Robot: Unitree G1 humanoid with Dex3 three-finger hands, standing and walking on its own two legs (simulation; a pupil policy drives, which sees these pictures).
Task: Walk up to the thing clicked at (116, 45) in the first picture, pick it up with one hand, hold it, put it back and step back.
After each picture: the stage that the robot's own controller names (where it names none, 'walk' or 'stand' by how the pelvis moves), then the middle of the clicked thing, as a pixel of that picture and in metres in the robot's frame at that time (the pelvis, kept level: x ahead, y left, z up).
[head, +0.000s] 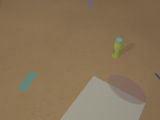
stand; (117, 48) +1.28 -0.38 -0.65
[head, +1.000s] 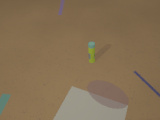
walk; (91, 52) +1.20 +0.00 -0.62
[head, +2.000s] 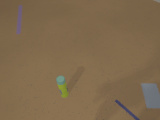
walk; (62, 87) +0.73 +0.24 -0.64
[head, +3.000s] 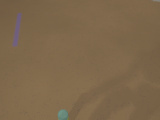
walk; out of the picture +0.47 +0.15 -0.63
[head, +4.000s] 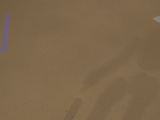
stand; out of the picture +0.38 +0.17 -0.65
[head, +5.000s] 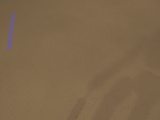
stand; out of the picture +0.37 +0.17 -0.66
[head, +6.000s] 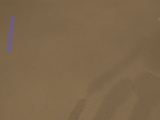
stand; out of the picture +0.38 +0.17 -0.66
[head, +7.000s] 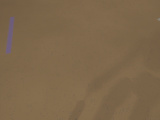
stand; out of the picture +0.37 +0.17 -0.66
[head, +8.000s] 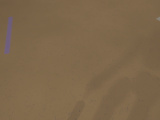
go down; out of the picture +0.36 +0.18 -0.66
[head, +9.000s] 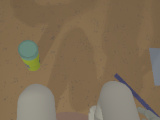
go down; (31, 58) +0.45 +0.18 -0.29
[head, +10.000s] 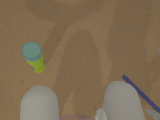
approach; (35, 59) +0.45 +0.18 -0.27
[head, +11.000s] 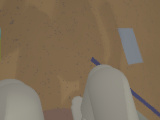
close in; out of the picture +0.45 +0.22 -0.16
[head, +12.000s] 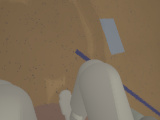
close; out of the picture +0.45 +0.23 -0.16
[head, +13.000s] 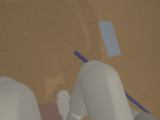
lift; out of the picture +0.41 +0.22 -0.17
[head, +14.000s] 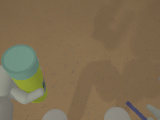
lift; (30, 80) +0.33 +0.17 +0.03
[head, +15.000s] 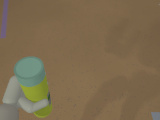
hold; (37, 91) +0.30 +0.16 +0.04
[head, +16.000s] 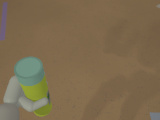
hold; (36, 91) +0.31 +0.16 +0.03
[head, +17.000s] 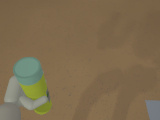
crouch; (36, 90) +0.32 +0.16 -0.01
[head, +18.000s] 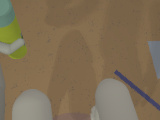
crouch; (8, 33) +0.49 +0.18 -0.03
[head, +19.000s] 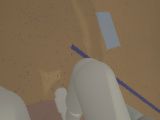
lower; out of the picture +0.48 +0.26 -0.16
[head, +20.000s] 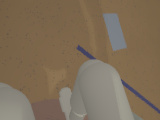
lower; out of the picture +0.46 +0.24 -0.17
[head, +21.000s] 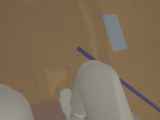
lower; out of the picture +0.46 +0.25 -0.16
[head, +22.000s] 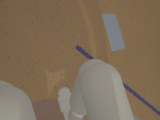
lower; out of the picture +0.45 +0.24 -0.17
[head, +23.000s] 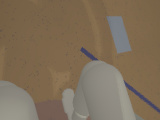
draw back; out of the picture +0.44 +0.21 -0.16
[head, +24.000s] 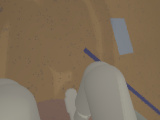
stand; out of the picture +0.45 +0.21 -0.18
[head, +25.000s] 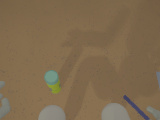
walk; (53, 83) +0.44 +0.15 -0.42
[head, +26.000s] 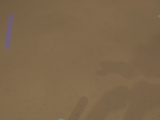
stand; out of the picture +0.39 +0.14 -0.59
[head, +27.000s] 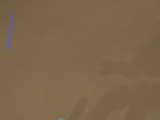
stand; out of the picture +0.39 +0.14 -0.60
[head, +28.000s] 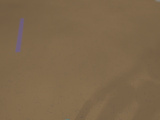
stand; out of the picture +0.41 +0.13 -0.64
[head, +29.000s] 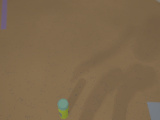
walk; (63, 109) +0.44 +0.10 -0.64
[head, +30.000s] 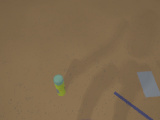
walk; (60, 86) +0.60 +0.18 -0.63
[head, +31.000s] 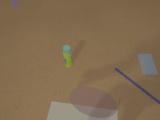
walk; (67, 56) +0.91 +0.14 -0.62
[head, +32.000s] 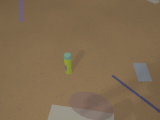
stand; (68, 63) +1.02 +0.15 -0.64
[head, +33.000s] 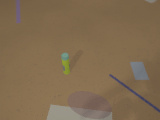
stand; (65, 64) +1.02 +0.17 -0.66
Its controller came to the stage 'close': yes
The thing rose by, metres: 0.69
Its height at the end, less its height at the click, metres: +0.00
